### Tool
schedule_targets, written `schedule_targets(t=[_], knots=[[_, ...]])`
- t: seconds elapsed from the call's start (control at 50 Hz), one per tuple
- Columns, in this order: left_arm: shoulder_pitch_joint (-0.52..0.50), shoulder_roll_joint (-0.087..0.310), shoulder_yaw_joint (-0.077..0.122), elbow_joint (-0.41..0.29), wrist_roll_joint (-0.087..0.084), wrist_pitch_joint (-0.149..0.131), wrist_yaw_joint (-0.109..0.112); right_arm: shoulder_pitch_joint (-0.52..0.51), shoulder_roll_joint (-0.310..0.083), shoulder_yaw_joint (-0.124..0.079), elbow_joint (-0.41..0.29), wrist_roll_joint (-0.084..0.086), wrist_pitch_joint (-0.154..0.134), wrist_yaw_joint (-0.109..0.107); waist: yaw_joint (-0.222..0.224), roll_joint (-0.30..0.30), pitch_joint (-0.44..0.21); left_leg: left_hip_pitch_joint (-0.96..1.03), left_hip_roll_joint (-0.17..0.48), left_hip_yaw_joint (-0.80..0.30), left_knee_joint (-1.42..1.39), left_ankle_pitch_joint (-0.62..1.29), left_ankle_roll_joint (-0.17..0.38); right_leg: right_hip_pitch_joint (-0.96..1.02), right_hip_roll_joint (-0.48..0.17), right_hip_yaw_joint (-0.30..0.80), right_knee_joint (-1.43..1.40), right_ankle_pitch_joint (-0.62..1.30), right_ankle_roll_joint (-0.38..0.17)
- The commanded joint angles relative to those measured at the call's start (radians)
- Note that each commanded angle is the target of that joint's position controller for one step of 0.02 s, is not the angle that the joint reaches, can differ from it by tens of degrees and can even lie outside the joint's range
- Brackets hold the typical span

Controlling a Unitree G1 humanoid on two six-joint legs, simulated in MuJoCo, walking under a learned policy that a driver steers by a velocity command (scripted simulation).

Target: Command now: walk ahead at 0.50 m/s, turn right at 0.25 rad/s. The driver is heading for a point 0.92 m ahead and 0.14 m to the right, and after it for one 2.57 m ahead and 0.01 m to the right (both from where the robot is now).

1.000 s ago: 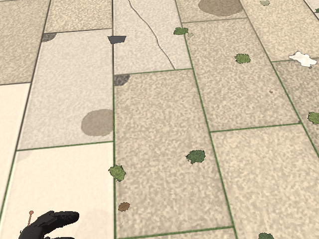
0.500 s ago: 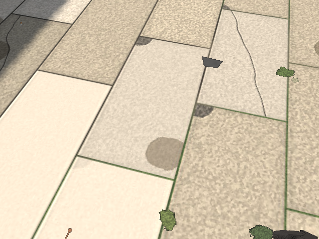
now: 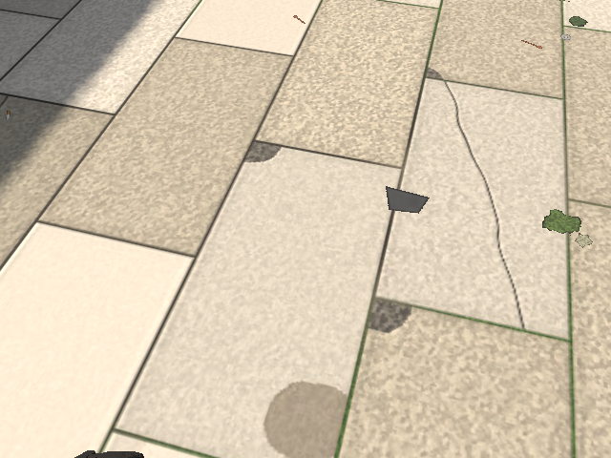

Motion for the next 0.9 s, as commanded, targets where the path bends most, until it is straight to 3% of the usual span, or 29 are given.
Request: schedule_targets(t=[0.02, 0.04, 0.06, 0.08, 0.1, 0.12, 0.14, 0.16, 0.22, 0.26, 0.32, 0.42, 0.46, 0.48, 0.5, 0.52, 0.54, 0.56, 0.58, 0.6, 0.62, 0.64, 0.68, 0.74, 0.78, 0.86, 0.9], knots=[[0.183, 0.187, 0.074, -0.018, 0.004, -0.010, 0.003, -0.027, -0.147, -0.034, -0.054, -0.009, 0.005, -0.017, 0.140, 0.076, -0.154, -0.059, 0.222, 0.008, 0.328, 0.949, 0.065, 0.335, 0.024, 0.006, -0.006, 0.001, -0.086], [0.294, 0.283, 0.096, -0.015, 0.013, -0.008, 0.008, 0.059, -0.087, -0.011, -0.090, -0.025, -0.008, -0.017, 0.130, -0.095, -0.294, -0.382, 0.117, 0.060, 0.680, 0.609, -0.005, 0.700, -0.191, 0.370, -0.004, -0.011, -0.222], [0.344, 0.256, 0.095, 0.007, -0.012, 0.000, 0.004, 0.083, -0.047, 0.005, -0.083, -0.023, -0.027, -0.009, 0.135, -0.268, -0.356, -0.665, -0.027, 0.018, 0.930, -0.102, -0.057, 0.885, -0.314, 0.770, -0.171, -0.208, -0.338], [0.318, 0.192, 0.074, -0.003, -0.018, 0.004, 0.006, 0.012, -0.123, -0.007, -0.101, 0.003, -0.050, 0.006, 0.160, -0.157, -0.273, -0.787, 0.038, -0.078, 0.999, -0.101, -0.039, 0.855, -0.302, 0.756, -0.218, -0.373, -0.290], [0.265, 0.170, 0.069, -0.021, -0.005, 0.009, 0.012, -0.085, -0.130, -0.007, -0.128, 0.022, -0.066, 0.014, 0.161, -0.076, -0.160, -0.812, 0.080, -0.063, 0.974, -0.025, -0.028, 0.734, -0.267, 0.636, -0.231, -0.356, -0.255], [0.219, 0.161, 0.065, -0.029, 0.006, 0.013, 0.014, -0.139, -0.121, -0.005, -0.143, 0.008, -0.075, 0.014, 0.136, 0.006, -0.066, -0.803, 0.112, -0.045, 0.892, 0.027, -0.026, 0.596, -0.229, 0.543, -0.250, -0.256, -0.237], [0.189, 0.142, 0.058, -0.039, 0.011, 0.013, 0.018, -0.145, -0.124, -0.012, -0.145, -0.015, -0.075, 0.009, 0.106, 0.019, -0.043, -0.751, 0.142, -0.045, 0.807, 0.071, -0.031, 0.513, -0.198, 0.484, -0.264, -0.149, -0.225], [0.173, 0.138, 0.055, -0.049, 0.014, 0.015, 0.021, -0.132, -0.115, -0.013, -0.147, -0.024, -0.071, 0.008, 0.081, -0.006, -0.037, -0.703, 0.148, -0.041, 0.765, 0.091, -0.042, 0.461, -0.169, 0.453, -0.280, -0.072, -0.224], [0.175, 0.152, 0.062, -0.050, 0.004, 0.017, 0.034, -0.116, -0.086, -0.008, -0.145, -0.026, -0.052, 0.002, 0.059, -0.033, -0.031, -0.669, 0.146, -0.013, 0.642, 0.121, -0.087, 0.374, -0.140, 0.374, -0.303, 0.059, -0.238], [0.195, 0.176, 0.071, -0.039, -0.002, 0.021, 0.046, -0.184, -0.065, 0.000, -0.161, -0.026, -0.046, -0.003, 0.077, -0.028, -0.009, -0.664, 0.134, -0.003, 0.510, 0.235, -0.112, 0.328, -0.113, 0.328, -0.310, 0.079, -0.223], [0.237, 0.181, 0.075, -0.018, -0.009, 0.033, 0.060, -0.291, -0.041, 0.009, -0.181, -0.020, -0.054, 0.001, 0.116, -0.045, -0.002, -0.582, 0.094, 0.000, 0.312, 0.427, -0.125, 0.279, -0.065, 0.287, -0.292, 0.039, -0.175], [0.305, 0.171, 0.077, 0.010, -0.018, 0.054, 0.069, -0.391, -0.066, -0.002, -0.206, -0.001, -0.073, 0.019, 0.141, -0.059, -0.002, -0.516, 0.055, -0.031, 0.154, 0.445, -0.104, 0.370, -0.093, 0.393, -0.207, -0.035, -0.147], [0.292, 0.174, 0.081, 0.009, -0.015, 0.061, 0.072, -0.365, -0.089, -0.013, -0.200, 0.002, -0.081, 0.021, 0.116, -0.086, -0.003, -0.471, 0.056, -0.038, 0.124, 0.369, -0.077, 0.414, -0.111, 0.445, -0.153, -0.013, -0.133], [0.276, 0.167, 0.080, 0.004, -0.014, 0.065, 0.071, -0.311, -0.102, -0.022, -0.186, 0.003, -0.085, 0.018, 0.083, -0.097, -0.019, -0.394, 0.057, -0.025, 0.093, 0.358, -0.055, 0.409, -0.103, 0.451, -0.111, 0.019, -0.119], [0.261, 0.142, 0.072, -0.005, -0.010, 0.064, 0.068, -0.219, -0.127, -0.036, -0.166, -0.005, -0.089, 0.012, 0.035, -0.088, -0.078, -0.237, 0.084, -0.027, 0.066, 0.367, -0.020, 0.378, -0.060, 0.421, -0.011, 0.065, -0.092], [0.251, 0.089, 0.052, -0.026, 0.003, 0.059, 0.063, -0.072, -0.176, -0.051, -0.153, -0.021, -0.090, 0.002, -0.033, -0.010, -0.212, 0.017, 0.235, -0.159, 0.100, 0.321, 0.047, 0.265, -0.006, 0.347, 0.237, -0.030, -0.058], [0.385, 0.028, 0.032, -0.048, -0.019, 0.051, 0.063, 0.026, -0.244, -0.071, -0.119, -0.027, -0.073, 0.002, 0.008, 0.291, -0.345, 0.349, 0.456, -0.569, 0.055, 0.140, 0.207, -0.080, 0.136, 0.200, 0.544, -0.484, 0.011], [0.391, 0.114, 0.042, -0.035, -0.024, 0.048, 0.065, 0.025, -0.171, -0.057, -0.120, -0.001, -0.066, 0.009, -0.001, 0.277, -0.297, 0.322, 0.498, -0.712, -0.003, -0.066, 0.207, -0.218, 0.057, 0.198, 0.693, -0.561, 0.024], [0.295, 0.173, 0.060, -0.040, -0.022, 0.052, 0.064, -0.016, -0.111, -0.041, -0.128, -0.001, -0.061, 0.006, -0.023, 0.173, -0.160, 0.201, 0.452, -0.577, -0.026, -0.071, 0.165, -0.254, 0.020, 0.192, 0.743, -0.470, 0.034], [0.236, 0.171, 0.063, -0.051, -0.014, 0.056, 0.066, -0.064, -0.095, -0.033, -0.131, -0.010, -0.055, 0.005, -0.011, 0.104, -0.077, 0.082, 0.409, -0.446, -0.044, 0.045, 0.139, -0.234, -0.011, 0.155, 0.738, -0.397, 0.044], [0.196, 0.155, 0.064, -0.064, -0.002, 0.054, 0.063, -0.087, -0.076, -0.026, -0.117, -0.014, -0.053, 0.007, 0.002, 0.089, -0.018, -0.014, 0.368, -0.362, -0.071, 0.155, 0.135, -0.219, -0.033, 0.149, 0.696, -0.348, 0.048], [0.196, 0.133, 0.063, -0.068, -0.004, 0.054, 0.057, -0.096, -0.063, -0.019, -0.107, -0.022, -0.056, 0.009, 0.027, 0.115, -0.001, -0.078, 0.337, -0.296, -0.095, 0.222, 0.129, -0.177, -0.054, 0.146, 0.667, -0.319, 0.047], [0.208, 0.087, 0.054, -0.066, -0.013, 0.059, 0.050, -0.099, -0.054, -0.018, -0.086, -0.016, -0.063, 0.015, 0.047, 0.141, 0.006, -0.140, 0.305, -0.209, -0.139, 0.285, 0.142, -0.132, -0.062, 0.122, 0.605, -0.307, 0.048], [0.132, 0.053, 0.036, -0.095, 0.008, 0.052, 0.044, -0.084, -0.099, -0.029, -0.051, -0.001, -0.067, 0.020, 0.051, 0.115, 0.025, -0.165, 0.308, -0.154, -0.182, 0.395, 0.182, -0.140, -0.080, 0.089, 0.433, -0.240, 0.059], [0.066, 0.040, 0.024, -0.107, 0.014, 0.035, 0.034, -0.081, -0.120, -0.033, -0.040, 0.010, -0.057, 0.019, 0.035, 0.101, 0.028, -0.179, 0.281, -0.106, -0.185, 0.447, 0.177, -0.099, -0.079, 0.056, 0.282, -0.133, 0.061], [-0.061, 0.056, 0.023, -0.133, 0.000, 0.011, 0.018, 0.001, -0.164, -0.041, -0.001, 0.024, -0.037, 0.014, -0.006, 0.103, 0.030, -0.186, 0.274, -0.090, -0.152, 0.458, 0.150, 0.025, -0.025, 0.028, 0.079, 0.003, 0.074], [-0.081, 0.081, 0.032, -0.145, -0.005, 0.004, 0.013, 0.024, -0.171, -0.043, 0.013, 0.030, -0.028, 0.010, 0.005, 0.116, 0.027, -0.156, 0.298, -0.127, -0.118, 0.425, 0.130, 0.067, -0.016, 0.043, 0.020, -0.014, 0.059]])
Next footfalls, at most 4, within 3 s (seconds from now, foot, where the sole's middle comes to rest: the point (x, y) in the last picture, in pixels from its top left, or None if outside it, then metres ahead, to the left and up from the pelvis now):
0.02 right None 0.18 -0.11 -0.76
0.52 left None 0.48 0.05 -0.76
0.98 right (429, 390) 0.61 -0.29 -0.76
1.48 left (324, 279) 0.93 -0.08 -0.76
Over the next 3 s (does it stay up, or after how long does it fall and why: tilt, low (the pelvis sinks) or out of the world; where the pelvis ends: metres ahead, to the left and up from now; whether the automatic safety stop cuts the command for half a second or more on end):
stays up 0.93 -0.22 0.02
